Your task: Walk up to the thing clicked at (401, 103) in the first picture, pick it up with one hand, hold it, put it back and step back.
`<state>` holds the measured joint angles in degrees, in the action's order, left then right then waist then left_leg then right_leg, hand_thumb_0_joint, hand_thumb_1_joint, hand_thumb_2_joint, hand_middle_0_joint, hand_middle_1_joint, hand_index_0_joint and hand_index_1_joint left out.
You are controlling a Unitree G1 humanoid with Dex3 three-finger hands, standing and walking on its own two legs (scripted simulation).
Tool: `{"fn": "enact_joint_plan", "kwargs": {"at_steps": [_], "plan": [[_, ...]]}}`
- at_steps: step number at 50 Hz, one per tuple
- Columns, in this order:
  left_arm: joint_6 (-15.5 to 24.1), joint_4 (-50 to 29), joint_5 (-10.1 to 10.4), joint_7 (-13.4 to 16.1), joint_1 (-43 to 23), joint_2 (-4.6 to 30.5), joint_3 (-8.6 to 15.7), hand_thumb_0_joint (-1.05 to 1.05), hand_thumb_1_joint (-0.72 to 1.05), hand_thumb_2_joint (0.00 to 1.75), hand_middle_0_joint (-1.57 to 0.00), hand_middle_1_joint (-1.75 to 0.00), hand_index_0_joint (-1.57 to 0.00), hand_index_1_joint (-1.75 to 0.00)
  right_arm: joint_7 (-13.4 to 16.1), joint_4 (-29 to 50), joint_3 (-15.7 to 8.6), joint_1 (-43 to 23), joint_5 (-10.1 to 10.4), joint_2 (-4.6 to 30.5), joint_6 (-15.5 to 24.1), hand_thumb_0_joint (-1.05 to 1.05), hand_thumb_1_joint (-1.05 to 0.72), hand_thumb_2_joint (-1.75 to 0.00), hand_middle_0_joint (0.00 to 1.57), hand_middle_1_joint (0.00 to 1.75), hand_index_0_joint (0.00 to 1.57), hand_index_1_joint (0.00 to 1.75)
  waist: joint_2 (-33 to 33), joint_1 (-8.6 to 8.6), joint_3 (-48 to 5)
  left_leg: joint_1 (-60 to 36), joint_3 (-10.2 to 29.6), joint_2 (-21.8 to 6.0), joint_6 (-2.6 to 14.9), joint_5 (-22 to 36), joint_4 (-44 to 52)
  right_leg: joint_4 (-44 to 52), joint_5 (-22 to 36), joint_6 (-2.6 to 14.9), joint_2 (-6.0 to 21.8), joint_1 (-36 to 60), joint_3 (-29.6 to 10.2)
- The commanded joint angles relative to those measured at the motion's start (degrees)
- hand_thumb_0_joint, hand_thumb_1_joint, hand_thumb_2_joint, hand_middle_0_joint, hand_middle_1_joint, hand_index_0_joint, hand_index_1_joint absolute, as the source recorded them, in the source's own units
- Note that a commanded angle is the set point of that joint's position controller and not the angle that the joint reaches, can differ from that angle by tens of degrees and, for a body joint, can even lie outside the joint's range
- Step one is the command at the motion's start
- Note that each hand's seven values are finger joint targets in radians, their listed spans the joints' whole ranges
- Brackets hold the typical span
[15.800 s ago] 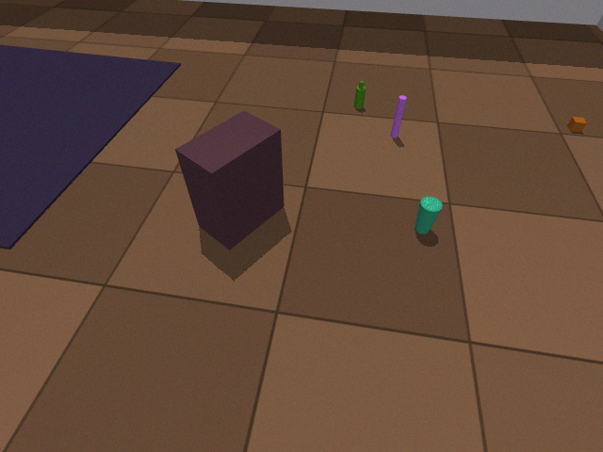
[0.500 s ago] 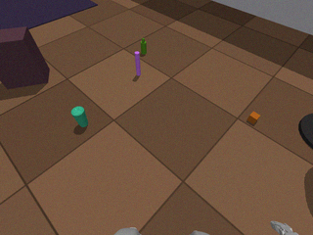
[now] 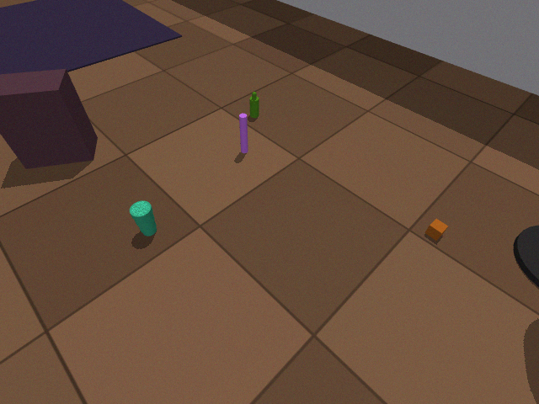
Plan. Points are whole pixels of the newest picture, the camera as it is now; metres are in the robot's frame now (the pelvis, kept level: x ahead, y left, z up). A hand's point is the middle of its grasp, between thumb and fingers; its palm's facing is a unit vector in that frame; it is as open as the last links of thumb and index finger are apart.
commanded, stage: walk up
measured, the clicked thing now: (243, 134) +1.53 +0.15 -0.65
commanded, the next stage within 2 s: stand in 0.16 s
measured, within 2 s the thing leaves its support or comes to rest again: neither
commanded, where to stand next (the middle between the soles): +0.08 -0.01 m, yaw -2 degrees
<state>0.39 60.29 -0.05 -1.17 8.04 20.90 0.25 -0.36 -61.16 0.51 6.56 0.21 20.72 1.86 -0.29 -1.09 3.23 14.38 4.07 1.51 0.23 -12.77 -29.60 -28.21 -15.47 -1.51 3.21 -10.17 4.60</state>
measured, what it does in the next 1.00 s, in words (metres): stands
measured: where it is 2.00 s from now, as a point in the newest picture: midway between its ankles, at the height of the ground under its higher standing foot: outside the picture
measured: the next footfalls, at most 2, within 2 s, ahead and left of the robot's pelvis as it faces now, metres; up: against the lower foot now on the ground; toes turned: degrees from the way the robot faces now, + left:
none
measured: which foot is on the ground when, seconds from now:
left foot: down 0.00-1.00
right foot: down 0.00-1.00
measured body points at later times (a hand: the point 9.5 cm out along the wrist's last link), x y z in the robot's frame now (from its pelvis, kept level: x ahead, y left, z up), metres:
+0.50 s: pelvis +0.01 -0.01 +0.01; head +0.02 +0.00 +0.46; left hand +0.09 +0.30 -0.12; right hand +0.10 -0.30 -0.12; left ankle +0.04 +0.12 -0.74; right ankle +0.00 -0.14 -0.74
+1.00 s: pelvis +0.02 -0.02 +0.01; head +0.02 -0.02 +0.46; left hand +0.10 +0.28 -0.12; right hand +0.10 -0.32 -0.12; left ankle +0.04 +0.12 -0.74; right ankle +0.00 -0.14 -0.74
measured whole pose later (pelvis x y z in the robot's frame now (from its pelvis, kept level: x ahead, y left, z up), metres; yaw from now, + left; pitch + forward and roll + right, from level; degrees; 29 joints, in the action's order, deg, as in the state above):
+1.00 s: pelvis +0.02 -0.02 +0.01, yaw -1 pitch -2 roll +0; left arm 0.4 66.3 -0.3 -0.2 4.7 19.7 0.8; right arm -0.3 -66.7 0.3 3.7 -0.1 19.8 0.6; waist 0.2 -0.5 2.4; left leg 7.8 3.2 -0.5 -1.5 -8.7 -18.4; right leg -18.2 -11.5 -0.2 1.3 -4.8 3.8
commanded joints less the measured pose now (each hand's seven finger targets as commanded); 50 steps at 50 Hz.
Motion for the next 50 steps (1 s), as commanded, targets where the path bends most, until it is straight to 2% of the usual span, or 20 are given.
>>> {"fn": "enact_joint_plan", "kwargs": {"at_steps": [1, 7, 8, 13, 15, 21, 23, 24, 25, 28, 35, 36, 38, 40, 42, 46, 50], "plan": [[1.6, -2.4, 0.3, 1.0, -4.3, 13.0, 2.8, 0.0, 0.9, 0.9, -0.2, -0.3, -0.2, -0.3, 1.1, 2.0, -2.7, -3.4, 0.0, 12.5, 1.3, 0.0, -0.9, -0.9, 0.2, 0.3, 0.2, 0.3, 0.0, 0.3, -6.2, -2.0, 5.8, -6.3, 2.23, 14.4, 5.5, 7.7, 7.7, 3.48, 5.8, 4.2, -5.3], [1.0, -0.6, 0.3, 0.9, -6.5, 12.2, 2.6, 0.0, 0.9, 0.9, -0.2, -0.3, -0.2, -0.3, 1.2, 0.1, -2.5, -4.5, -0.3, 12.6, 1.0, 0.0, -0.9, -0.9, 0.2, 0.3, 0.2, 0.3, 1.3, 0.3, -4.7, -0.3, 7.0, -6.9, 1.94, 9.2, 10.0, 9.5, 3.4, 2.85, 5.1, 5.7, -4.4], [1.0, 0.4, 0.1, 1.0, -5.3, 11.3, 2.3, 0.0, 0.9, 0.9, -0.2, -0.3, -0.2, -0.3, 1.0, -0.1, -2.5, -5.7, -0.4, 12.0, 0.8, 0.0, -0.9, -0.9, 0.2, 0.3, 0.2, 0.3, 2.4, -0.13, -4.4, -2.6, 6.9, -7.8, 1.5, 9.3, 11.3, 9.8, 3.6, 2.5, 4.5, 4.6, -5.5], [1.5, 1.5, -0.1, 1.3, -7.0, 12.1, 2.3, 0.0, 0.9, 0.9, -0.2, -0.3, -0.2, -0.3, 0.8, -0.9, -2.6, -6.1, -0.3, 11.8, 0.5, 0.0, -0.9, -0.9, 0.2, 0.3, 0.2, 0.3, 1.5, 0.52, -5.7, -3.8, 5.6, -7.7, 0.93, 13.4, 11.7, 11.3, 7.3, 2.22, 5.3, 6.8, -6.4], [1.5, 1.9, -0.1, 1.3, -6.9, 12.1, 2.3, 0.0, 0.9, 0.9, -0.2, -0.3, -0.2, -0.3, 0.8, -1.2, -2.7, -6.7, -0.3, 11.7, 0.4, 0.0, -0.9, -0.9, 0.2, 0.3, 0.2, 0.3, 1.5, 0.35, -5.7, -4.7, 5.3, -7.6, 0.78, 12.9, 11.9, 11.9, 7.3, 2.17, 5.3, 6.5, -6.3], [1.3, 2.8, -0.3, 1.3, -6.9, 11.8, 2.2, 0.0, 0.9, 0.9, -0.2, -0.3, -0.2, -0.3, 0.7, -1.8, -2.8, -6.2, -0.5, 11.7, 0.0, 0.0, -0.9, -0.9, 0.2, 0.3, 0.2, 0.3, 1.1, 0.94, -4.2, -2.3, 5.5, -7.5, 0.75, 4.0, 15.1, 12.3, 4.4, 2.16, 4.7, 6.1, -6.1], [1.3, 3.1, -0.3, 1.3, -6.4, 11.7, 2.2, 0.0, 0.9, 0.9, -0.2, -0.3, -0.2, -0.3, 0.7, -1.8, -2.8, -6.8, -0.4, 11.8, 0.0, 0.0, -0.9, -0.9, 0.2, 0.3, 0.2, 0.3, 1.3, 0.66, -4.9, -3.5, 5.4, -7.6, 0.78, 5.4, 14.8, 12.2, 4.8, 2.31, 4.9, 5.7, -6.2], [1.4, 3.0, -0.4, 1.4, -6.1, 11.6, 2.1, 0.0, 0.9, 0.9, -0.2, -0.3, -0.2, -0.3, 0.7, -1.7, -2.8, -7.3, -0.5, 11.5, 0.1, 0.0, -0.9, -0.9, 0.2, 0.3, 0.2, 0.3, 1.0, 0.25, -5.9, -5.2, 5.1, -7.9, 0.9, 9.3, 13.8, 12.2, 6.5, 2.38, 5.2, 5.9, -6.1], [1.4, 3.1, -0.3, 1.4, -6.2, 11.8, 2.2, 0.0, 0.9, 0.9, -0.2, -0.3, -0.2, -0.3, 0.7, -2.0, -2.7, -6.4, -0.4, 11.1, 0.2, 0.0, -0.9, -0.9, 0.2, 0.3, 0.2, 0.3, 0.6, 0.62, -6.2, -5.5, 5.0, -7.9, 0.78, 12.2, 13.7, 12.2, 7.7, 2.37, 5.2, 6.2, -6.2], [1.5, 2.9, -0.2, 1.5, -6.3, 11.8, 2.1, 0.0, 0.9, 0.9, -0.2, -0.3, -0.2, -0.3, 0.7, -2.2, -2.5, -6.3, -0.4, 10.8, 0.3, 0.0, -0.9, -0.9, 0.2, 0.3, 0.2, 0.3, 0.3, 0.74, -6.2, -7.7, 4.3, -7.8, 0.5, 14.0, 12.8, 12.7, 8.2, 2.41, 5.3, 4.6, -6.6], [1.5, 3.0, -0.2, 1.6, -5.9, 11.6, 2.1, 0.0, 0.9, 0.9, -0.2, -0.3, -0.2, -0.3, 0.8, -2.5, -2.5, -6.2, -0.4, 11.0, -0.1, 0.0, -0.9, -0.9, 0.2, 0.3, 0.2, 0.3, 0.0, 0.98, -5.9, -7.5, 3.9, -8.0, 0.45, 13.5, 12.6, 13.5, 8.6, 2.3, 5.4, 5.0, -6.9], [1.5, 2.9, -0.2, 1.5, -5.7, 11.3, 2.0, 0.0, 0.9, 0.9, -0.2, -0.3, -0.2, -0.3, 0.7, -2.6, -2.4, -5.9, -0.4, 11.1, -0.1, 0.0, -0.9, -0.9, 0.2, 0.3, 0.2, 0.3, 0.7, 1.03, -5.6, -7.2, 3.6, -7.7, 0.26, 12.1, 12.8, 13.7, 7.8, 2.21, 5.2, 4.7, -6.8], [1.4, 2.9, -0.2, 1.6, -5.5, 11.6, 2.2, 0.0, 0.9, 0.9, -0.2, -0.3, -0.2, -0.3, 0.8, -2.7, -2.4, -6.1, -0.4, 11.0, -0.2, 0.0, -0.9, -0.9, 0.2, 0.3, 0.2, 0.3, 0.9, 0.67, -5.7, -6.1, 3.8, -7.8, 0.38, 12.1, 13.3, 13.3, 7.9, 2.2, 5.1, 5.8, -6.6], [1.4, 3.0, -0.3, 1.7, -5.2, 11.5, 2.2, 0.0, 0.9, 0.9, -0.2, -0.3, -0.2, -0.3, 0.8, -2.4, -2.4, -6.6, -0.5, 10.7, -0.2, 0.0, -0.9, -0.9, 0.2, 0.3, 0.2, 0.3, -0.1, 0.48, -6.3, -7.4, 3.7, -8.1, 0.57, 14.6, 12.6, 13.3, 10.0, 2.21, 5.3, 5.8, -6.4], [1.5, 2.9, -0.2, 1.6, -5.8, 11.7, 2.3, 0.0, 0.9, 0.9, -0.2, -0.3, -0.2, -0.3, 0.8, -2.6, -2.3, -5.3, -0.4, 10.9, -0.1, 0.0, -0.9, -0.9, 0.2, 0.3, 0.2, 0.3, -0.2, 1.05, -6.3, -7.0, 3.5, -8.2, 0.56, 15.4, 12.6, 13.2, 11.0, 2.16, 5.3, 6.5, -6.7], [1.3, 3.0, -0.1, 1.7, -5.2, 11.3, 2.5, 0.0, 0.9, 0.9, -0.2, -0.3, -0.2, -0.3, 0.9, -2.4, -2.3, -6.3, -0.5, 11.1, -0.2, 0.0, -0.9, -0.9, 0.2, 0.3, 0.2, 0.3, 0.7, 0.42, -5.4, -7.5, 3.4, -8.1, 0.4, 15.0, 12.8, 13.5, 10.7, 2.15, 5.1, 5.9, -6.6], [1.4, 2.8, -0.3, 1.6, -5.7, 11.4, 2.6, 0.0, 0.9, 0.9, -0.2, -0.3, -0.2, -0.3, 0.9, -2.2, -2.1, -5.4, -0.5, 11.1, -0.2, 0.0, -0.9, -0.9, 0.2, 0.3, 0.2, 0.3, 0.6, 0.78, -5.5, -7.1, 3.4, -8.1, 0.29, 14.3, 13.0, 13.8, 10.5, 2.15, 5.1, 6.3, -6.6]]}}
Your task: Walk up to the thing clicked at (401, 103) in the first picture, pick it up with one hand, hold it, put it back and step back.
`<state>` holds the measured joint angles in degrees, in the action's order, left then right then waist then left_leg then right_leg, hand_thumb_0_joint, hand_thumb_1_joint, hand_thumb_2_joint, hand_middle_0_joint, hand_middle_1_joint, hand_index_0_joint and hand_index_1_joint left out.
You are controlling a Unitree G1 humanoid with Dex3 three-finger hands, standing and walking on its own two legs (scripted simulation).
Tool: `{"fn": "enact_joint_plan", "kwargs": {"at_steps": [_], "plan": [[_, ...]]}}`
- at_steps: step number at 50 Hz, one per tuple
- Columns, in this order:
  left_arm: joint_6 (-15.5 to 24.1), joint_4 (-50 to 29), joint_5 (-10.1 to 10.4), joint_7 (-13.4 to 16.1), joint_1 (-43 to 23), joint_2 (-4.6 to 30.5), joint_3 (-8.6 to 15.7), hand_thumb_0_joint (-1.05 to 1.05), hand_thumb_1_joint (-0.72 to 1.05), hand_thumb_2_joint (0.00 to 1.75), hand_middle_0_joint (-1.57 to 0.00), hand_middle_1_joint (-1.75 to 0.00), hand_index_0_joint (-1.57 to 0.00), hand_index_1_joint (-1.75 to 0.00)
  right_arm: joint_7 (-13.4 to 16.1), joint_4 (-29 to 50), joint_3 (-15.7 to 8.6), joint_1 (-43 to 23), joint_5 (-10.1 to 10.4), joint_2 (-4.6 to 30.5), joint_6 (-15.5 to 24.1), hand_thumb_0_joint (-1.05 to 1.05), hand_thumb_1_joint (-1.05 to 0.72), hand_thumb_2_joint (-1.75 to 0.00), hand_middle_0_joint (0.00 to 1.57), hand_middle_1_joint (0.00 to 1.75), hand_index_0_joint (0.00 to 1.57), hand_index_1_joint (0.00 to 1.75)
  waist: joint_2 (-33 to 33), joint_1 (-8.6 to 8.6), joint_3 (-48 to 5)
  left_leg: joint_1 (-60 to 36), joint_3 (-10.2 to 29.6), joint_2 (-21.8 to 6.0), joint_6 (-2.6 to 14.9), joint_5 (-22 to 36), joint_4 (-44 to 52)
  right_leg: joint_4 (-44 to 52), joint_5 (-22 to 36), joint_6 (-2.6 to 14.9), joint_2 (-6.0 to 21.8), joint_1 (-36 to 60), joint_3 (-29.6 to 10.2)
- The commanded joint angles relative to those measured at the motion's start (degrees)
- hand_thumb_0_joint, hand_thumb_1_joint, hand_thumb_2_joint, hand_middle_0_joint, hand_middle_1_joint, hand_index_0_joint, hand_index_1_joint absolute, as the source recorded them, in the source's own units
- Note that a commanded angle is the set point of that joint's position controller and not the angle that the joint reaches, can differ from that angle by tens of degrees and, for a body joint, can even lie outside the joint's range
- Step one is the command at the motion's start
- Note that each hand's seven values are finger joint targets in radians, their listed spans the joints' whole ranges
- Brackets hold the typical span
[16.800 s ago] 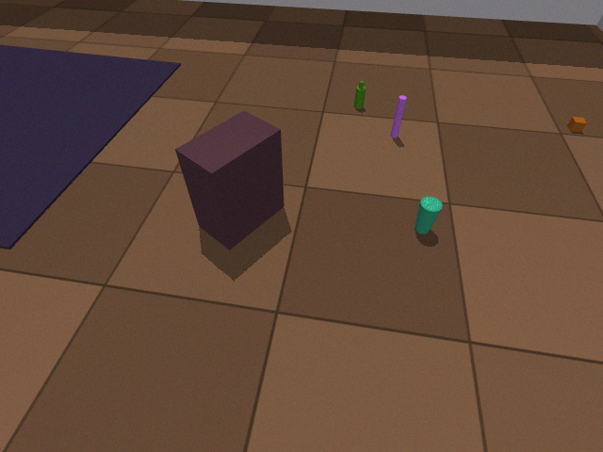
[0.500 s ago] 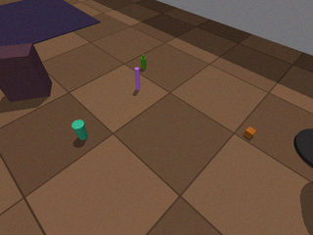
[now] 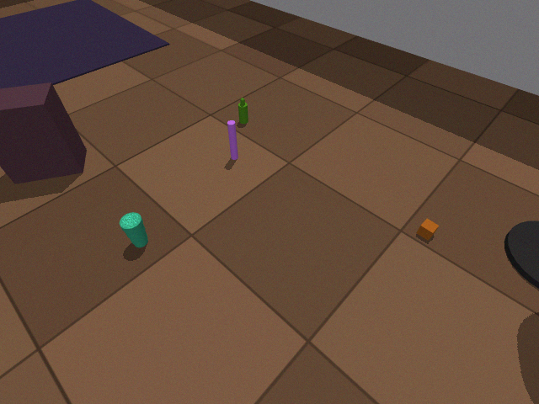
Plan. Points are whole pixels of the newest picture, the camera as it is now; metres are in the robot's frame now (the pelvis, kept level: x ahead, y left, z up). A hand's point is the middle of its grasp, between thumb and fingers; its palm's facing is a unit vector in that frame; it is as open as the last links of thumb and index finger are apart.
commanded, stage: stand
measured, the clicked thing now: (233, 140) +1.51 +0.21 -0.66
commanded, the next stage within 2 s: walk up in 1.76 s
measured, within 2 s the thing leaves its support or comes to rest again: neither
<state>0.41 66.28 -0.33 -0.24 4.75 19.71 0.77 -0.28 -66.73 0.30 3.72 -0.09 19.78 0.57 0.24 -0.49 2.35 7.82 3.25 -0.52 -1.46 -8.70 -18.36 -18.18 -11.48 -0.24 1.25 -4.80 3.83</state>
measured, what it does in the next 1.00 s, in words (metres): stands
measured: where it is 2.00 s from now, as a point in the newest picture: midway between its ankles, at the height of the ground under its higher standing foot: outside the picture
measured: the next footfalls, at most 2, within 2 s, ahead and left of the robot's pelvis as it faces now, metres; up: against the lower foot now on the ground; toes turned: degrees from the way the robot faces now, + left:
none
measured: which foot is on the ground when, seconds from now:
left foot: down 0.00-1.00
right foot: down 0.00-1.00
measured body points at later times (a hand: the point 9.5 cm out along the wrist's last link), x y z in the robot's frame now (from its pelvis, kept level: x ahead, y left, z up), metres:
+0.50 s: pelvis +0.00 +0.00 +0.00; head +0.01 -0.01 +0.45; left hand +0.07 +0.30 -0.13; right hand +0.08 -0.30 -0.13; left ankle +0.02 +0.14 -0.75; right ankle -0.02 -0.12 -0.75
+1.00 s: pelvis +0.01 +0.00 +0.00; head +0.01 +0.00 +0.45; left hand +0.08 +0.30 -0.13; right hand +0.08 -0.30 -0.13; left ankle +0.02 +0.14 -0.75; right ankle -0.02 -0.12 -0.75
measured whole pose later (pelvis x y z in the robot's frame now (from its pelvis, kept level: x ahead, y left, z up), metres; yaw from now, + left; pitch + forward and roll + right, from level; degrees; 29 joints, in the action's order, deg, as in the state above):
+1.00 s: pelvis +0.01 +0.00 +0.00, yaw -1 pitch -2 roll +0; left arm 0.1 65.6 -0.5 -0.4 6.2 20.1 0.6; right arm -0.1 -65.7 1.1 5.6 -0.2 20.1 0.6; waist 0.3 -0.5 2.4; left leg 7.1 2.7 -0.9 -1.7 -9.0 -17.9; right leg -17.8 -11.6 0.0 0.9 -4.3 3.3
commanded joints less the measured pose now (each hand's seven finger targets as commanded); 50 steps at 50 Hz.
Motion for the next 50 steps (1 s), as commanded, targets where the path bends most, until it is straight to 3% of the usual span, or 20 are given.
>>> {"fn": "enact_joint_plan", "kwargs": {"at_steps": [1, 7, 25, 31, 44, 50], "plan": [[1.3, -3.5, 0.0, 0.7, -2.7, 12.8, 2.2, 0.0, 0.9, 0.9, -0.2, -0.3, -0.2, -0.3, 0.8, 3.4, -1.9, -2.6, -0.2, 11.9, 1.1, 0.0, -0.9, -0.9, 0.2, 0.3, 0.2, 0.3, -0.5, 0.14, -4.5, -0.4, 4.1, -6.1, 1.97, 10.2, 1.8, 3.7, 6.4, 0.95, 7.1, 1.0, -5.8], [1.2, -3.4, 0.0, 0.6, -2.3, 12.8, 2.3, 0.0, 0.9, 0.9, -0.2, -0.3, -0.2, -0.3, 0.9, 3.7, -1.7, -2.1, -0.1, 12.0, 1.3, 0.0, -0.9, -0.9, 0.2, 0.3, 0.2, 0.3, 0.0, 0.09, -4.8, -1.2, 4.1, -6.4, 1.99, 11.6, 1.8, 3.5, 8.2, 1.01, 7.1, 1.5, -6.0], [1.1, -3.7, -0.1, 0.6, -1.7, 12.8, 2.1, 0.0, 0.9, 0.9, -0.2, -0.3, -0.2, -0.3, 0.9, 4.0, -1.6, -1.5, -0.2, 12.3, 1.1, 0.0, -0.9, -0.9, 0.2, 0.3, 0.2, 0.3, -0.5, 0.12, -4.4, -1.2, 3.8, -6.4, 2.25, 9.0, 1.9, 4.1, 6.2, 1.1, 6.8, 0.6, -6.1], [1.1, -3.8, 0.0, 0.5, -1.7, 13.1, 2.0, 0.0, 0.9, 0.9, -0.2, -0.3, -0.2, -0.3, 0.9, 3.7, -1.4, -0.8, -0.2, 12.2, 1.1, 0.0, -0.9, -0.9, 0.2, 0.3, 0.2, 0.3, -0.3, 0.36, -2.9, -0.5, 4.0, -6.1, 1.91, 6.2, 2.7, 4.5, 2.5, 1.17, 6.6, -0.8, -6.4], [1.3, -4.1, -0.1, 0.5, -0.9, 12.9, 1.9, 0.0, 0.9, 0.9, -0.2, -0.3, -0.2, -0.3, 1.1, 4.0, -1.4, -0.4, -0.3, 12.7, 1.2, 0.0, -0.9, -0.9, 0.2, 0.3, 0.2, 0.3, -0.3, 0.12, -4.9, -1.9, 3.6, -6.5, 2.29, 10.8, 1.4, 3.8, 9.0, 1.11, 7.2, 1.1, -6.5], [1.1, -4.1, -0.1, 0.6, -1.0, 12.7, 1.8, 0.0, 0.9, 0.9, -0.2, -0.3, -0.2, -0.3, 1.1, 4.1, -1.3, -0.5, -0.3, 12.7, 1.1, 0.0, -0.9, -0.9, 0.2, 0.3, 0.2, 0.3, 0.3, 0.17, -4.0, -1.6, 3.6, -6.5, 2.07, 9.6, 2.1, 3.8, 7.1, 1.07, 6.8, 0.0, -6.3]]}}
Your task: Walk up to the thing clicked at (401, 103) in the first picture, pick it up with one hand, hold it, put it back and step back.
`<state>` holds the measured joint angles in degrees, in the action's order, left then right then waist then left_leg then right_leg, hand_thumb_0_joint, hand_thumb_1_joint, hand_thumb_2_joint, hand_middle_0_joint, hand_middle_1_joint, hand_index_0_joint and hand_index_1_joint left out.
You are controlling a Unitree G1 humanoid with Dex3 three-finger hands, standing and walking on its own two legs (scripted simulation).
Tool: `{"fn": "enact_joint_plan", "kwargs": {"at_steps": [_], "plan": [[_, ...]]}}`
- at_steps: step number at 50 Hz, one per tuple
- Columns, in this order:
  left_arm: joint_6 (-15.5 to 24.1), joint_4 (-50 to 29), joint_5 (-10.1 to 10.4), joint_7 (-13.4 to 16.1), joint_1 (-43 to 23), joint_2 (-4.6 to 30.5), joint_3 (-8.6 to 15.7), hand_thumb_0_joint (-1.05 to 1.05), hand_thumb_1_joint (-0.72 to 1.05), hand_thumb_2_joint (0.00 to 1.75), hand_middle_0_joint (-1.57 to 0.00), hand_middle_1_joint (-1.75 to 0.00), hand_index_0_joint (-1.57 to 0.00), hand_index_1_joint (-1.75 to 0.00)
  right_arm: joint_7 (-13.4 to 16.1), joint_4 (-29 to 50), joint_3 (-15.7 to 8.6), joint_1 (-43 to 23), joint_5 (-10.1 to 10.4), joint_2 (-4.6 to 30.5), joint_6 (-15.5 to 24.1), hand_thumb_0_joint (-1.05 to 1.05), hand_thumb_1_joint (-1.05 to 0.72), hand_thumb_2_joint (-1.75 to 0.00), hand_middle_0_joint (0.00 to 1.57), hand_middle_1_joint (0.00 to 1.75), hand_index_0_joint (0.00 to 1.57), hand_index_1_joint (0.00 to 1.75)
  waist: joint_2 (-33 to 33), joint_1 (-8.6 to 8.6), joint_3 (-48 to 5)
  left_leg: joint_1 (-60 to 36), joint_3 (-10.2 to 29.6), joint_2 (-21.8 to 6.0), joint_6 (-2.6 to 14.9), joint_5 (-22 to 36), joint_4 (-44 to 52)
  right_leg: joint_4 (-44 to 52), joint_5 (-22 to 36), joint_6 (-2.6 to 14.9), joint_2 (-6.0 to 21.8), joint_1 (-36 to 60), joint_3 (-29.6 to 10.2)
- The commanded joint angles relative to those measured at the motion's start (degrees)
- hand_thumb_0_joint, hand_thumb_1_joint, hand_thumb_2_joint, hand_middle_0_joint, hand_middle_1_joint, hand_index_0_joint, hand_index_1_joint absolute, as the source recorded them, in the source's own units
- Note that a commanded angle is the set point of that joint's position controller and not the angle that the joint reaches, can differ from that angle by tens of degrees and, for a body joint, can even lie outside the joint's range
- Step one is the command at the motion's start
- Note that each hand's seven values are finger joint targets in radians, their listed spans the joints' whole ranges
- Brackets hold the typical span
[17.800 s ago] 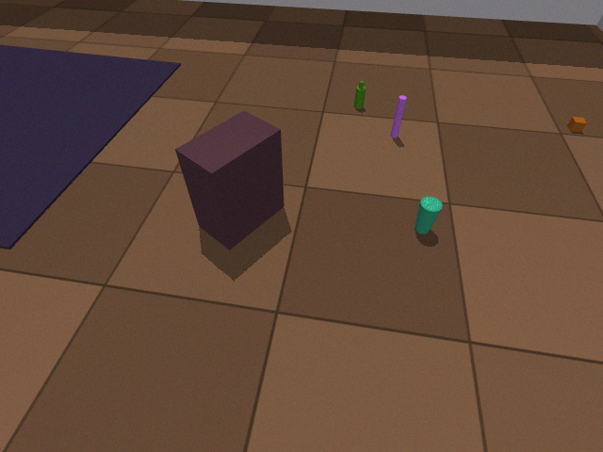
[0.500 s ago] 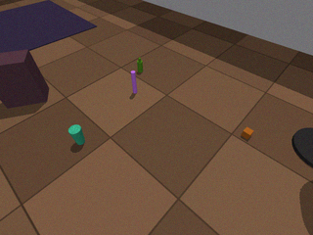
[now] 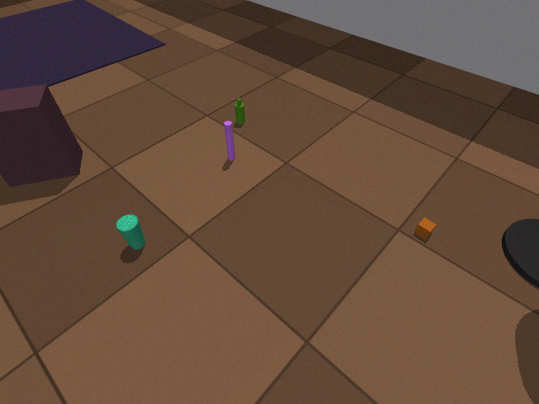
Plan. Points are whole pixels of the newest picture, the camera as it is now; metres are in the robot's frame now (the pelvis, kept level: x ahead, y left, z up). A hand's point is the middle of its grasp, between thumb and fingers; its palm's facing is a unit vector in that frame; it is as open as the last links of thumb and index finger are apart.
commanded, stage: stand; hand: left
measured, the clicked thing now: (229, 141) +1.50 +0.23 -0.66
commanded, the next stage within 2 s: walk up in 0.76 s
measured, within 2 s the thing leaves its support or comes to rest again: neither
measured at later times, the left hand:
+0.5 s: hand out of the picture +0.07 +0.26 -0.16, palm faces +0.00 -0.94 -0.35, open 7.4 cm
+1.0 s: hand out of the picture +0.06 +0.32 -0.16, palm faces +0.07 -0.93 -0.37, open 7.4 cm
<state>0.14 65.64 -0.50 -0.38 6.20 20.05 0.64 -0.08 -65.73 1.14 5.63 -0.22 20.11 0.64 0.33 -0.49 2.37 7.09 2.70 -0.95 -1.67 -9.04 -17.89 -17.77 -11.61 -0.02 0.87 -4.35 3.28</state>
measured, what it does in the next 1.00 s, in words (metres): lifts its left foot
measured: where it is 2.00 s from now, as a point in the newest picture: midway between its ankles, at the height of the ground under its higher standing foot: (259, 330)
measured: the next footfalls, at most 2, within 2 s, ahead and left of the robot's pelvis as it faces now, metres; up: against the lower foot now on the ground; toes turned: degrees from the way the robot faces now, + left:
left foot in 1.06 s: +0.19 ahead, +0.20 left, +0.00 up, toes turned +7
right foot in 1.52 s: +0.44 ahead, -0.09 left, +0.00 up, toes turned -5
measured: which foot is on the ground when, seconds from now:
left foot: down 0.00-0.80, up 0.82-1.00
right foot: down 0.00-1.00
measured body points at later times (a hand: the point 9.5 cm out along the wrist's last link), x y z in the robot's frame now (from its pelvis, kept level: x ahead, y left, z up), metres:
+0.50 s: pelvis +0.00 +0.00 +0.00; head +0.01 +0.00 +0.45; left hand +0.07 +0.30 -0.13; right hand +0.08 -0.30 -0.14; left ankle +0.01 +0.14 -0.75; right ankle -0.02 -0.11 -0.75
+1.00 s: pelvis +0.05 +0.03 -0.01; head +0.05 +0.05 +0.44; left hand +0.06 +0.37 -0.13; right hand +0.14 -0.30 -0.11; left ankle +0.12 +0.18 -0.73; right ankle -0.02 -0.11 -0.75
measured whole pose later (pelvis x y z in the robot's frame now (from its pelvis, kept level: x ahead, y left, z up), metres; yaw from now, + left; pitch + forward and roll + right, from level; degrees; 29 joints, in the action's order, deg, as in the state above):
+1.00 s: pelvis +0.05 +0.03 -0.01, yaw +3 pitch -2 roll -1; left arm 2.4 58.9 -2.6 -3.6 14.6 24.5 5.2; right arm -5.1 -59.8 -5.1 11.1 -2.0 24.8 1.3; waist -0.1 -2.7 2.0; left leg 23.4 -0.3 -4.7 0.2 -19.9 -39.1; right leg -20.6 -18.5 0.4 3.1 -0.3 5.5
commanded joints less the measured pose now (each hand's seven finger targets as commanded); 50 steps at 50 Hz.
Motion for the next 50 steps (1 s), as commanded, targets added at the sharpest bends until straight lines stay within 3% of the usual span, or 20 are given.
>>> {"fn": "enact_joint_plan", "kwargs": {"at_steps": [1, 9, 16, 37, 38, 39, 40, 41, 42, 43, 44, 45, 46, 48, 50], "plan": [[1.4, -3.4, 0.1, 0.8, -2.2, 12.5, 1.9, 0.0, 0.9, 0.9, -0.2, -0.3, -0.2, -0.3, 0.9, 3.1, -2.2, -2.4, -0.1, 12.4, 1.1, 0.0, -0.9, -0.9, 0.2, 0.3, 0.2, 0.3, 0.3, 0.1, -3.8, -1.0, 4.2, -6.3, 2.38, 10.3, 1.5, 3.2, 7.5, 0.84, 7.3, 0.0, -5.8], [1.3, -3.4, 0.2, 0.7, -2.2, 12.4, 1.9, 0.0, 0.9, 0.9, -0.2, -0.3, -0.2, -0.3, 0.8, 3.0, -2.2, -2.2, -0.1, 12.3, 1.1, 0.0, -0.9, -0.9, 0.2, 0.3, 0.2, 0.3, -0.3, 0.08, -3.8, -0.8, 4.3, -6.1, 2.11, 9.7, 2.3, 3.1, 6.2, 0.95, 7.0, 0.0, -5.6], [1.6, -3.7, 0.0, 0.8, -2.7, 12.8, 2.0, 0.0, 0.9, 0.9, -0.2, -0.3, -0.2, -0.3, 0.8, 3.3, -2.2, -1.9, -0.1, 11.9, 1.1, 0.0, -0.9, -0.9, 0.2, 0.3, 0.2, 0.3, -1.0, 0.39, -4.0, -0.9, 3.9, -6.1, 2.35, 11.1, 1.5, 3.1, 9.7, 1.01, 7.7, 0.7, -6.1], [1.5, -3.7, 0.0, 0.9, -1.5, 12.6, 2.1, 0.0, 0.9, 0.9, -0.2, -0.3, -0.2, -0.3, 0.9, 4.0, -2.3, -1.6, -0.1, 12.3, 0.8, 0.0, -0.9, -0.9, 0.2, 0.3, 0.2, 0.3, -0.9, 0.29, -3.8, -1.8, 3.8, -6.2, 2.45, 11.2, 1.0, 3.4, 10.0, 0.94, 7.3, 0.5, -5.8], [2.5, -6.5, -0.8, -0.9, 2.8, 19.2, 6.2, 0.0, 0.9, 0.9, -0.2, -0.3, -0.2, -0.3, -0.7, 7.0, -6.6, 1.2, -1.2, 17.3, 2.0, 0.0, -0.9, -0.9, 0.2, 0.3, 0.2, 0.3, -3.2, -0.79, -9.6, 1.6, 2.8, -3.1, 6.91, -19.9, -5.8, -1.3, -20.4, 3.76, 5.5, 4.5, -5.5], [2.7, -6.3, -1.4, -1.5, 4.2, 19.1, 6.6, 0.0, 0.9, 0.9, -0.2, -0.3, -0.2, -0.3, -1.5, 7.9, -6.8, -1.5, -1.7, 17.3, 1.9, 0.0, -0.9, -0.9, 0.2, 0.3, 0.2, 0.3, -2.2, -2.69, -4.6, 13.9, 1.8, -2.6, 6.64, -26.0, -9.1, 0.4, -30.4, 6.15, 9.3, 6.0, -10.3], [3.0, -6.2, -1.5, -1.6, 6.7, 20.7, 7.6, 0.0, 0.9, 0.9, -0.2, -0.3, -0.2, -0.3, -2.0, 10.4, -6.7, -6.9, -1.8, 15.5, 1.8, 0.0, -0.9, -0.9, 0.2, 0.3, 0.2, 0.3, -6.4, -5.21, 1.7, 27.4, -2.8, -0.1, 4.93, -21.5, -18.0, 6.6, -37.3, 9.4, 15.0, 8.9, -17.7], [3.5, -7.5, -1.9, -1.6, 8.6, 21.9, 8.2, 0.0, 0.9, 0.9, -0.2, -0.3, -0.2, -0.3, -2.3, 12.6, -6.5, -10.1, -2.2, 14.1, 1.7, 0.0, -0.9, -0.9, 0.2, 0.3, 0.2, 0.3, -9.2, -7.52, 5.6, 36.3, -3.0, -1.2, 3.84, -17.5, -28.1, 13.0, -37.4, 13.44, 22.9, 9.8, -26.0], [4.1, -8.7, -1.9, -1.6, 7.2, 21.6, 8.1, 0.0, 0.9, 0.9, -0.2, -0.3, -0.2, -0.3, -2.5, 12.7, -6.7, -9.7, -2.3, 13.9, 2.2, 0.0, -0.9, -0.9, 0.2, 0.3, 0.2, 0.3, -6.1, -6.87, 7.8, 38.0, 0.5, -3.5, 3.11, -15.8, -29.6, 13.9, -32.4, 15.81, 25.6, 8.2, -28.1], [4.4, -9.7, -1.6, -1.6, 4.7, 20.2, 7.9, 0.0, 0.9, 0.9, -0.2, -0.3, -0.2, -0.3, -2.9, 12.0, -7.2, -7.3, -1.9, 14.9, 2.5, 0.0, -0.9, -0.9, 0.2, 0.3, 0.2, 0.3, -3.2, -4.88, 7.6, 36.0, 2.5, -4.7, 2.93, -14.1, -30.8, 13.1, -27.8, 15.04, 23.1, 6.5, -24.6], [4.5, -10.6, -1.6, -1.6, 2.7, 20.0, 7.9, 0.0, 0.9, 0.9, -0.2, -0.3, -0.2, -0.3, -3.4, 11.6, -7.5, -3.7, -1.5, 15.1, 2.6, 0.0, -0.9, -0.9, 0.2, 0.3, 0.2, 0.3, -4.4, -3.02, 5.3, 32.5, 2.2, -5.7, 2.48, -13.7, -29.6, 12.8, -27.3, 13.65, 20.5, 6.1, -20.4], [4.5, -11.7, -1.9, -1.7, 0.6, 20.9, 8.0, 0.0, 0.9, 0.9, -0.2, -0.3, -0.2, -0.3, -4.1, 11.6, -8.0, -1.5, -1.4, 15.3, 2.7, 0.0, -0.9, -0.9, 0.2, 0.3, 0.2, 0.3, -7.4, -1.62, 3.8, 28.7, 1.1, -6.4, 2.3, -14.6, -27.2, 12.4, -27.3, 13.09, 19.8, 4.0, -17.3], [4.5, -12.5, -1.8, -2.0, 0.0, 20.7, 8.1, 0.0, 0.9, 0.9, -0.2, -0.3, -0.2, -0.3, -4.6, 11.1, -8.4, 0.1, -1.5, 15.3, 2.7, 0.0, -0.9, -0.9, 0.2, 0.3, 0.2, 0.3, -8.9, -1.0, 3.1, 24.1, -0.6, -5.7, 1.87, -13.6, -24.4, 11.6, -25.3, 12.01, 17.4, 1.6, -13.0], [4.3, -13.8, -2.0, -2.7, -0.5, 20.6, 7.8, 0.0, 0.9, 0.9, -0.2, -0.3, -0.2, -0.3, -5.2, 12.1, -8.8, -0.3, -2.0, 14.3, 2.8, 0.0, -0.9, -0.9, 0.2, 0.3, 0.2, 0.3, -10.5, -0.61, 3.8, 16.2, -3.3, -4.9, 1.48, -9.6, -19.1, 9.1, -22.0, 10.4, 14.4, -6.0, -8.1], [3.9, -14.7, -1.7, -3.3, -1.3, 20.6, 7.7, 0.0, 0.9, 0.9, -0.2, -0.3, -0.2, -0.3, -5.2, 11.1, -9.6, 4.8, -1.9, 13.7, 2.8, 0.0, -0.9, -0.9, 0.2, 0.3, 0.2, 0.3, -8.2, 1.8, 3.4, 4.8, -7.2, -2.7, 0.91, -2.9, -15.2, 4.3, -22.6, 9.59, 12.6, -13.8, -4.5]]}}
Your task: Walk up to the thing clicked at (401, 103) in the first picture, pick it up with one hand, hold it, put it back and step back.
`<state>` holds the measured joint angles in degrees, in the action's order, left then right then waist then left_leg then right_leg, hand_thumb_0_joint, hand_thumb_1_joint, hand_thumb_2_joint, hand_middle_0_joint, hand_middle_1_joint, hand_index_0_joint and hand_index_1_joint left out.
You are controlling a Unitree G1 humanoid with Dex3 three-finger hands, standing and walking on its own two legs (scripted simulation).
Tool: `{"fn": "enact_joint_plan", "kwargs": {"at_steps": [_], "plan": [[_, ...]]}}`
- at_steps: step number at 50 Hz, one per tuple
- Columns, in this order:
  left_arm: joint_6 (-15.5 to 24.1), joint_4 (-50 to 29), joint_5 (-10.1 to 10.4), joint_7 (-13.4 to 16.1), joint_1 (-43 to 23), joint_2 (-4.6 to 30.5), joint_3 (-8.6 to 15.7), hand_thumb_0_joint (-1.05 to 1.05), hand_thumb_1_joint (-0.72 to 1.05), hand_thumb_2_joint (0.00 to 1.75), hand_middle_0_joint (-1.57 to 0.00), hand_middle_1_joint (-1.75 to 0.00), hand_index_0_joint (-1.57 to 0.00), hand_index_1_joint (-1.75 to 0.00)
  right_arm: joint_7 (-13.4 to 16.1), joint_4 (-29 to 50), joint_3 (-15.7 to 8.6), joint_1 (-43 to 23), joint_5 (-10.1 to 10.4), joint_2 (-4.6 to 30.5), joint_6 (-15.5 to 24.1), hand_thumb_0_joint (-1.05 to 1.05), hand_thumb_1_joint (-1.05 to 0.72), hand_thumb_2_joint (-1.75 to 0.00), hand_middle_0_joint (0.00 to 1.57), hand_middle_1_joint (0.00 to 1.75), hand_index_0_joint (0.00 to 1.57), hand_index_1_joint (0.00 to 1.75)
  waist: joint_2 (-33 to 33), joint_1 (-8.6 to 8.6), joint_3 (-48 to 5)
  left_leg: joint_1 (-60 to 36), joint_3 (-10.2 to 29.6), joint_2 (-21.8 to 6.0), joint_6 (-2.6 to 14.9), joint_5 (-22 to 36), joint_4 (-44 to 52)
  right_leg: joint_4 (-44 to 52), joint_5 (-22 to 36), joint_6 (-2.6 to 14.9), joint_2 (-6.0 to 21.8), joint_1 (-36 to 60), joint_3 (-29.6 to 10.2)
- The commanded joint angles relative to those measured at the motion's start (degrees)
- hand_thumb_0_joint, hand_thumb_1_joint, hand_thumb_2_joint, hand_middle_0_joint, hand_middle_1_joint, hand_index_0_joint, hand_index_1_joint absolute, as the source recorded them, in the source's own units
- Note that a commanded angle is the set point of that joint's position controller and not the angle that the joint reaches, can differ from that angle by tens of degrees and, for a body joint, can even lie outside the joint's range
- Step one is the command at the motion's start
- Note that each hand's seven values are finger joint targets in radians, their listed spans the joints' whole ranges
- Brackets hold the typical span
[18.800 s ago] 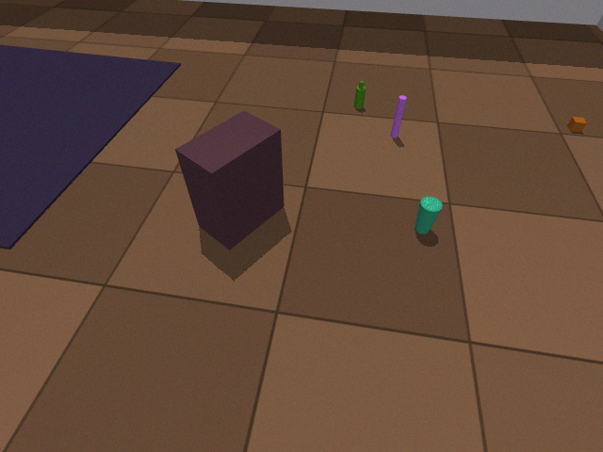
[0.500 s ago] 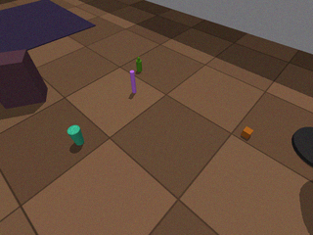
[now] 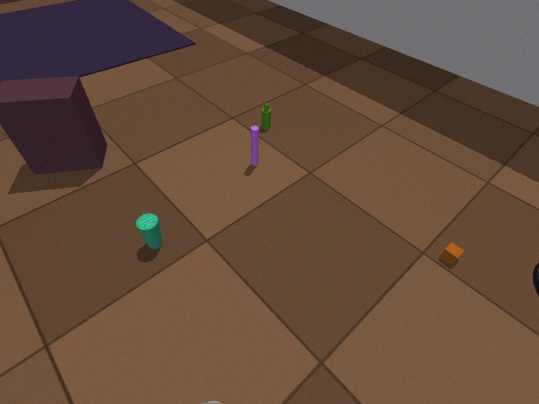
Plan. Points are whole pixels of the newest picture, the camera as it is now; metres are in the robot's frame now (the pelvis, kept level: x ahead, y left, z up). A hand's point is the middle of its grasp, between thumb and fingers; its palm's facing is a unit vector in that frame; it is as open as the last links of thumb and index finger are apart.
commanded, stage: walk up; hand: left
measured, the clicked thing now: (254, 146) +1.46 +0.12 -0.65
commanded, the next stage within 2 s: none
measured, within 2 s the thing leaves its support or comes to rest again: neither
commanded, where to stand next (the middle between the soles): +1.14 -0.07 m, yaw -2 degrees
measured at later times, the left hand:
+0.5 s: hand (130, 299) +0.33 +0.29 -0.14, palm faces -0.11 -0.92 -0.37, open 7.4 cm
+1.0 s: hand (159, 235) +0.51 +0.29 -0.17, palm faces -0.05 -0.93 -0.36, open 7.4 cm
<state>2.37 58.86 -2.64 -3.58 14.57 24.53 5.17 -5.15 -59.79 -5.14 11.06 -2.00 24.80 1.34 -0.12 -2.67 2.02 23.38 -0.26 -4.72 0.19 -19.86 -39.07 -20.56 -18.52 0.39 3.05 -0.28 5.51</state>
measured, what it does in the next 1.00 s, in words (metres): walks ahead: left foot, then right foot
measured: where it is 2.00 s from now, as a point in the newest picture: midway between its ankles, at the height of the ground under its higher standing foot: (288, 246)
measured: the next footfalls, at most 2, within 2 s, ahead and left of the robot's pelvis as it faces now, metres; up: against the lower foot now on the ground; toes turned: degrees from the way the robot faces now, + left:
left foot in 0.06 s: +0.15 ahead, +0.16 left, +0.00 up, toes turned +4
right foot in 0.52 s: +0.38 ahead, -0.14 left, +0.00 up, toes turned -8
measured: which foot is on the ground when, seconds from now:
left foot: up 0.00-0.04, down 0.06-0.56, up 0.58-0.92, down 0.94-1.00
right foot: down 0.00-0.06, up 0.08-0.50, down 0.52-0.96, up 0.98-1.00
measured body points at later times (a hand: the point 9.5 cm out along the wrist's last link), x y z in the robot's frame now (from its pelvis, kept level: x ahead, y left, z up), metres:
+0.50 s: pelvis +0.22 +0.01 -0.01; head +0.23 +0.00 +0.44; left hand +0.33 +0.34 -0.11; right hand +0.22 -0.31 -0.13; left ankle +0.11 +0.16 -0.74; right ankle +0.34 -0.14 -0.73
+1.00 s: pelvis +0.47 +0.01 -0.02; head +0.49 +0.02 +0.42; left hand +0.51 +0.34 -0.15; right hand +0.58 -0.32 -0.11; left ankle +0.57 +0.12 -0.74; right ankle +0.36 -0.13 -0.70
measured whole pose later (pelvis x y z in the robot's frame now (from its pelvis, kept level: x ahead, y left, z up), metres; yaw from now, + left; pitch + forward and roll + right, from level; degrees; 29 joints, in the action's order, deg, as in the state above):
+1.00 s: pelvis +0.47 +0.01 -0.02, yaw -2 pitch -2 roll +0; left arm 2.1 51.6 -0.3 -2.5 19.4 25.3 3.0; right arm -3.9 -49.1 -4.5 11.9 -1.3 23.6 5.3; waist -2.1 -2.0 4.7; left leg 23.6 -4.8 -3.0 1.2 -11.9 -38.0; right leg -54.2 -27.7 2.3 2.7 -12.2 -0.2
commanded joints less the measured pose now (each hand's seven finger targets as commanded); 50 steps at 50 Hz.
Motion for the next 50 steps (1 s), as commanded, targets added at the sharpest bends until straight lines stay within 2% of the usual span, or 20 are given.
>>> {"fn": "enact_joint_plan", "kwargs": {"at_steps": [1, 3, 4, 5, 7, 10, 20, 23, 25, 26, 27, 28, 30, 33, 41, 45, 46, 47, 48, 50], "plan": [[1.4, -8.2, 0.7, -0.2, -9.9, 15.1, 2.8, 0.0, 0.9, 0.9, -0.2, -0.3, -0.2, -0.3, 0.3, 3.9, -3.7, 3.4, -0.3, 9.4, 2.2, 0.0, -0.9, -0.9, 0.2, 0.3, 0.2, 0.3, -4.9, 6.06, 1.9, -18.3, -6.7, 2.8, -0.91, 9.1, 7.3, 1.9, -15.2, 8.44, 8.5, -21.3, -4.2], [0.8, -8.4, 0.6, -0.3, -4.7, 8.6, 0.6, 0.0, 0.9, 0.9, -0.2, -0.3, -0.2, -0.3, 2.0, 1.1, -6.1, 16.4, -0.8, 15.7, 3.0, 0.0, -0.9, -0.9, 0.2, 0.3, 0.2, 0.3, 15.0, 11.93, -5.2, -37.3, 2.8, -0.5, 2.98, -9.4, 13.9, -31.1, -8.1, 5.56, 0.9, -33.7, 1.8], [1.0, -10.0, 1.9, 0.0, -4.4, 6.0, -0.3, 0.0, 0.9, 0.9, -0.2, -0.3, -0.2, -0.3, 2.6, 3.0, -6.4, 18.3, -1.0, 21.7, 3.6, 0.0, -0.9, -0.9, 0.2, 0.3, 0.2, 0.3, 22.9, 12.15, -5.4, -34.9, 39.7, -17.3, 9.75, -28.9, 30.8, -46.1, -16.8, 2.95, -8.7, -44.0, -5.5], [1.0, -10.1, 1.1, 0.7, -6.5, 12.1, 0.4, 0.0, 0.9, 0.9, -0.2, -0.3, -0.2, -0.3, 2.6, 5.6, -6.6, 10.3, 1.2, 23.0, 3.5, 0.0, -0.9, -0.9, 0.2, 0.3, 0.2, 0.3, 11.2, 9.11, -1.3, -22.9, 46.1, -22.0, 14.95, -34.7, 35.5, -48.6, -13.7, 3.8, -2.6, -39.5, -14.0], [0.8, -6.5, 2.9, 0.5, -1.2, 13.7, 0.7, 0.0, 0.9, 0.9, -0.2, -0.3, -0.2, -0.3, 2.7, 8.4, -4.3, 2.0, 1.1, 18.0, 4.1, 0.0, -0.9, -0.9, 0.2, 0.3, 0.2, 0.3, 4.2, 3.18, 2.9, -16.9, 26.2, -16.2, 11.47, -23.1, 29.8, -46.3, -4.0, 2.52, 1.3, -37.3, -14.7], [0.3, -4.5, 2.5, -0.8, 2.9, 13.7, 1.3, 0.0, 0.9, 0.9, -0.2, -0.3, -0.2, -0.3, 2.8, 9.4, -3.0, 1.2, 1.3, 14.1, 4.8, 0.0, -0.9, -0.9, 0.2, 0.3, 0.2, 0.3, 9.3, 1.89, 3.2, -11.3, 12.2, -11.0, 8.87, -13.3, 31.4, -37.8, 2.4, 0.29, 2.4, -30.4, -10.5], [0.6, -10.6, 1.7, -2.8, -10.2, 10.5, 1.1, 0.0, 0.9, 0.9, -0.2, -0.3, -0.2, -0.3, 2.8, 11.1, -3.3, 5.6, 1.5, 15.0, 5.3, 0.0, -0.9, -0.9, 0.2, 0.3, 0.2, 0.3, 5.6, 5.1, 5.8, -15.3, 2.5, -10.1, 10.0, -3.1, 30.3, -15.3, 12.3, 0.17, 3.8, -28.6, -4.4], [1.4, -10.4, 1.7, -2.3, -9.7, 9.6, 1.1, 0.0, 0.9, 0.9, -0.2, -0.3, -0.2, -0.3, 3.1, 11.4, -3.1, 6.4, 1.2, 14.6, 4.6, 0.0, -0.9, -0.9, 0.2, 0.3, 0.2, 0.3, 5.2, 4.41, 2.0, -19.0, 0.4, -9.9, 9.5, 14.9, 22.3, -11.6, 10.1, 1.23, 1.3, -22.5, -1.3], [1.7, -8.2, 1.6, -1.4, -1.5, 10.9, 2.2, 0.0, 0.9, 0.9, -0.2, -0.3, -0.2, -0.3, 3.6, 12.4, -2.7, 5.6, 1.2, 13.7, 4.1, 0.0, -0.9, -0.9, 0.2, 0.3, 0.2, 0.3, 0.5, -0.61, -2.9, -15.9, -3.6, -7.1, 7.32, 25.4, 6.9, -8.6, 9.4, 2.53, -1.4, -8.3, 0.4], [2.2, -6.3, 1.5, -0.6, 6.6, 13.8, 3.5, 0.0, 0.9, 0.9, -0.2, -0.3, -0.2, -0.3, 3.5, 12.8, -1.5, 7.6, 1.0, 11.0, 3.9, 0.0, -0.9, -0.9, 0.2, 0.3, 0.2, 0.3, -6.6, -4.03, -8.2, -8.9, -6.0, -3.5, 5.62, 21.5, -8.5, -7.1, 4.7, 3.73, -0.6, 4.6, -1.6], [2.6, -6.5, 1.6, 0.4, 11.6, 20.4, 5.2, 0.0, 0.9, 0.9, -0.2, -0.3, -0.2, -0.3, 3.5, 14.6, 0.0, 10.9, 2.3, 6.9, 4.1, 0.0, -0.9, -0.9, 0.2, 0.3, 0.2, 0.3, -19.9, -4.78, -12.7, 6.7, -7.8, 4.7, 2.17, 3.7, -25.3, -0.1, -4.7, 9.48, 15.3, 15.9, -30.0], [2.6, -7.0, 2.8, 0.5, 11.2, 21.8, 5.2, 0.0, 0.9, 0.9, -0.2, -0.3, -0.2, -0.3, 4.0, 14.1, -1.0, 7.2, 2.2, 11.1, 3.8, 0.0, -0.9, -0.9, 0.2, 0.3, 0.2, 0.3, -16.7, -5.42, -10.7, 14.0, -1.2, 4.7, 1.97, -9.2, -30.7, 5.8, -4.7, 15.11, 21.5, 14.8, -43.7], [2.6, -9.3, 3.6, 1.2, 4.8, 17.8, 3.8, 0.0, 0.9, 0.9, -0.2, -0.3, -0.2, -0.3, 3.9, 12.1, -1.3, 4.9, 2.7, 11.8, 3.6, 0.0, -0.9, -0.9, 0.2, 0.3, 0.2, 0.3, -6.3, -2.53, -3.3, 11.9, 5.8, 1.0, 2.09, -3.2, -34.2, 3.7, 8.6, 14.37, 17.9, 2.6, -29.4], [3.2, -10.8, 3.2, 1.5, 0.5, 13.5, 2.3, 0.0, 0.9, 0.9, -0.2, -0.3, -0.2, -0.3, 2.8, 10.4, -1.0, 8.3, 2.1, 10.2, 3.0, 0.0, -0.9, -0.9, 0.2, 0.3, 0.2, 0.3, -8.8, 1.72, 0.5, 7.1, 3.5, -1.4, 1.42, 2.0, -23.8, 4.8, 12.3, 11.57, 11.7, -7.9, -15.5], [3.9, -14.1, 1.9, 0.8, 1.3, 14.8, 2.5, 0.0, 0.9, 0.9, -0.2, -0.3, -0.2, -0.3, 0.4, 13.9, -1.6, -1.1, 0.9, 8.1, 3.4, 0.0, -0.9, -0.9, 0.2, 0.3, 0.2, 0.3, -6.9, -0.16, 1.2, 1.2, -3.0, -1.0, -0.36, 11.2, 2.7, 4.9, 10.6, 11.61, 10.9, -10.2, -7.3], [3.2, -14.9, 2.1, 0.9, 0.4, 14.5, 1.7, 0.0, 0.9, 0.9, -0.2, -0.3, -0.2, -0.3, 1.1, 11.6, -2.9, 6.3, 0.7, 10.3, 4.1, 0.0, -0.9, -0.9, 0.2, 0.3, 0.2, 0.3, -1.0, 4.86, -3.0, -17.5, -5.4, 2.5, 1.45, 11.6, 7.7, -9.0, 12.3, 8.9, 8.8, -17.2, -5.2], [2.9, -14.8, 2.2, 1.0, 1.8, 11.9, 0.7, 0.0, 0.9, 0.9, -0.2, -0.3, -0.2, -0.3, 1.8, 9.7, -4.1, 13.3, 0.1, 13.1, 4.5, 0.0, -0.9, -0.9, 0.2, 0.3, 0.2, 0.3, 6.2, 8.49, -6.2, -26.0, -3.5, 2.3, 3.34, 6.0, 9.6, -23.4, 14.9, 7.44, 5.3, -21.0, -2.2], [2.8, -15.6, 2.9, 1.3, 4.0, 7.6, -0.7, 0.0, 0.9, 0.9, -0.2, -0.3, -0.2, -0.3, 2.7, 9.4, -5.5, 18.8, -0.9, 18.3, 4.8, 0.0, -0.9, -0.9, 0.2, 0.3, 0.2, 0.3, 19.1, 10.05, -8.8, -32.4, 16.6, -10.6, 7.42, -2.0, 15.2, -40.9, 3.2, 4.03, -1.1, -31.8, -0.3], [2.3, -15.1, 3.4, 1.8, 5.5, 10.1, 0.0, 0.0, 0.9, 0.9, -0.2, -0.3, -0.2, -0.3, 3.0, 12.1, -5.5, 16.2, 0.5, 20.1, 4.9, 0.0, -0.9, -0.9, 0.2, 0.3, 0.2, 0.3, 13.6, 8.77, -8.4, -31.8, 39.0, -20.5, 12.81, -11.5, 25.8, -47.3, -11.6, 3.27, -5.6, -38.9, -6.4], [2.2, -13.2, 2.9, 2.2, 3.2, 14.5, 0.3, 0.0, 0.9, 0.9, -0.2, -0.3, -0.2, -0.3, 3.3, 13.5, -4.8, 9.5, 2.6, 18.2, 4.6, 0.0, -0.9, -0.9, 0.2, 0.3, 0.2, 0.3, 4.2, 6.19, -2.3, -22.0, 29.7, -19.1, 14.45, -8.7, 25.3, -50.9, -6.3, 3.27, 0.0, -38.5, -12.0]]}}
